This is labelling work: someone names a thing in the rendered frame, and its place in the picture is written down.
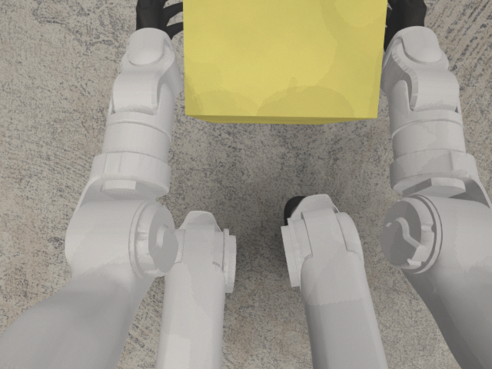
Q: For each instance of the carton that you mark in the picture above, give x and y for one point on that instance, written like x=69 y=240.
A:
x=295 y=62

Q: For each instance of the robot left forearm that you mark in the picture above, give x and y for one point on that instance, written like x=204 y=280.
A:
x=133 y=163

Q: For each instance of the right robot hand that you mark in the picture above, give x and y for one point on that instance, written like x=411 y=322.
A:
x=405 y=13

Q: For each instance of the robot right upper arm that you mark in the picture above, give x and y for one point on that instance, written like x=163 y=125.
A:
x=444 y=248

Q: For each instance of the robot left upper arm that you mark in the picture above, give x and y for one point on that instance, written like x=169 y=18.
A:
x=115 y=249

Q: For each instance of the robot left thigh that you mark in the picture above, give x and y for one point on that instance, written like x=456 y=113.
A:
x=192 y=316

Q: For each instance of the left robot hand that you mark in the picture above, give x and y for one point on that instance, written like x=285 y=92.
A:
x=152 y=14

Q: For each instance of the robot right forearm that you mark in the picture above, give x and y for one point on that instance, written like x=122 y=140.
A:
x=425 y=121

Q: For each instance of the robot right foot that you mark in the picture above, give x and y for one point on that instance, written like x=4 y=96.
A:
x=290 y=207

